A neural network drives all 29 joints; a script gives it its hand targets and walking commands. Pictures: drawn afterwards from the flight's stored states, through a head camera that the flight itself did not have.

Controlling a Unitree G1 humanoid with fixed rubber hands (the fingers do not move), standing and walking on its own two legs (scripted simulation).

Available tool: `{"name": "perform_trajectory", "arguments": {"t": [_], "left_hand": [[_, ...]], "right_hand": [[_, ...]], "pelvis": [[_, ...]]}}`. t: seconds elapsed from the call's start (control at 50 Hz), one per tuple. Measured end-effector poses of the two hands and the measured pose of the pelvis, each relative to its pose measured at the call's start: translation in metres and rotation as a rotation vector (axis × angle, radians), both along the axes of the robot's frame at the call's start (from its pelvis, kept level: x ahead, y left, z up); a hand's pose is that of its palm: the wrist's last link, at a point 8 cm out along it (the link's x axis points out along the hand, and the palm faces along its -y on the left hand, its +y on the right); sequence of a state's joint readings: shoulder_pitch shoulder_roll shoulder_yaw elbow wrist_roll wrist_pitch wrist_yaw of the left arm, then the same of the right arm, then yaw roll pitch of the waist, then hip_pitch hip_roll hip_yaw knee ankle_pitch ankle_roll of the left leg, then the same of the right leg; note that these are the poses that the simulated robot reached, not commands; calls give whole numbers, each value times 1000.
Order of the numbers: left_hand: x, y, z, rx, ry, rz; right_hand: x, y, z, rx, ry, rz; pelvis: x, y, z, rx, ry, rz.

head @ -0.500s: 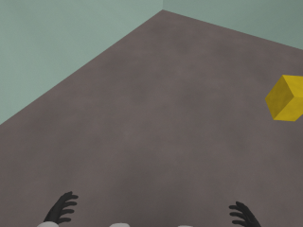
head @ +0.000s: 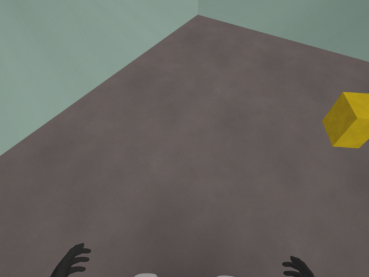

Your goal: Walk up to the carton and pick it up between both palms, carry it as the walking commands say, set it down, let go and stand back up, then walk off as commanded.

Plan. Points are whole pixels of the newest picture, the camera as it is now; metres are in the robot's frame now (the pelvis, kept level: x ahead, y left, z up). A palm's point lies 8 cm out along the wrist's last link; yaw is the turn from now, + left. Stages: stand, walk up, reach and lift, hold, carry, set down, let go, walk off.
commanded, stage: stand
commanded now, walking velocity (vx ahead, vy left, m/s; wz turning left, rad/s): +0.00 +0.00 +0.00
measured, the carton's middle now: (350, 120) +1.13 -1.09 -0.61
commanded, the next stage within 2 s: walk up in 1.40 s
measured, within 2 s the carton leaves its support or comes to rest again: neither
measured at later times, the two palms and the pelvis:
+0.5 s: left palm out of the picture +0.10 +0.28 -0.09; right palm out of the picture +0.09 -0.27 -0.11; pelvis +0.00 +0.00 +0.01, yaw +0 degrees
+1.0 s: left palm out of the picture +0.07 +0.28 -0.09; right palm out of the picture +0.06 -0.28 -0.11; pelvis -0.02 -0.01 +0.02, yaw +0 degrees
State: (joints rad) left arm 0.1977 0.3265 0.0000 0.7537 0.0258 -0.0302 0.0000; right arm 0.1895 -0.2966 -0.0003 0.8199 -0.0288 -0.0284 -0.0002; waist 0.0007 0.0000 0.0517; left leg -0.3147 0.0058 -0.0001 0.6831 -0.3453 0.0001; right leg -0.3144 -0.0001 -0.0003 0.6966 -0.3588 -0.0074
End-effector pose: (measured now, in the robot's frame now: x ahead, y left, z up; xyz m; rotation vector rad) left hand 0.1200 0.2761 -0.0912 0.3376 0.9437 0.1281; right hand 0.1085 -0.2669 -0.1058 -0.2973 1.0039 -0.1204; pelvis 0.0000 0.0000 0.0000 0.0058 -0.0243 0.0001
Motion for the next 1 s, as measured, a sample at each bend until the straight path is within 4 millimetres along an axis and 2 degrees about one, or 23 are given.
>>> {"name": "perform_trajectory", "arguments": {"t": [0.66, 1.0], "left_hand": [[-30, 3, 1, 5, 85, 34], [-50, 3, 2, 8, 123, 52]], "right_hand": [[-24, -7, 0, 2, 82, -29], [-44, -10, 0, 5, 121, -45]], "pelvis": [[-9, -3, 12, 4, 34, 0], [-18, -5, 16, 7, 44, 0]]}}
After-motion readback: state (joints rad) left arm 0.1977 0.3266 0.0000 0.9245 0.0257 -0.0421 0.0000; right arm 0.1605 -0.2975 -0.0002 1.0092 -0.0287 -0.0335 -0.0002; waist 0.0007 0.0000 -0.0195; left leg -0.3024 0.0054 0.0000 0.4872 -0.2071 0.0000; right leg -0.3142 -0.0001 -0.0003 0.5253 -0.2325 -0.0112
